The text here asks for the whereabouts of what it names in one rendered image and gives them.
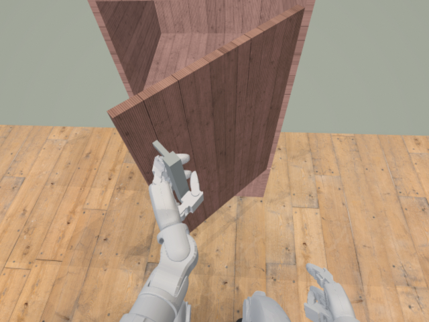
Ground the cupboard door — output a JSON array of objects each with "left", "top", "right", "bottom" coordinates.
[{"left": 107, "top": 5, "right": 305, "bottom": 232}]

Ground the robot thigh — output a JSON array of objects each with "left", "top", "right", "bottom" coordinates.
[
  {"left": 243, "top": 295, "right": 291, "bottom": 322},
  {"left": 174, "top": 301, "right": 191, "bottom": 322}
]

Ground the left robot hand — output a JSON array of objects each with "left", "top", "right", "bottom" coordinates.
[{"left": 149, "top": 154, "right": 204, "bottom": 231}]

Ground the left robot forearm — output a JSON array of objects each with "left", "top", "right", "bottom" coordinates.
[{"left": 119, "top": 223, "right": 198, "bottom": 322}]

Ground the left robot thigh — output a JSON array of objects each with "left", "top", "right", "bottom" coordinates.
[{"left": 174, "top": 301, "right": 191, "bottom": 322}]

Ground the handle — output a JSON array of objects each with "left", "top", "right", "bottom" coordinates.
[{"left": 152, "top": 140, "right": 189, "bottom": 203}]

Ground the right robot thigh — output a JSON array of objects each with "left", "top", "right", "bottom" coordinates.
[{"left": 243, "top": 295, "right": 291, "bottom": 322}]

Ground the right robot hand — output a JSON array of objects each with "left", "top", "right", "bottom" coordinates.
[{"left": 304, "top": 263, "right": 356, "bottom": 322}]

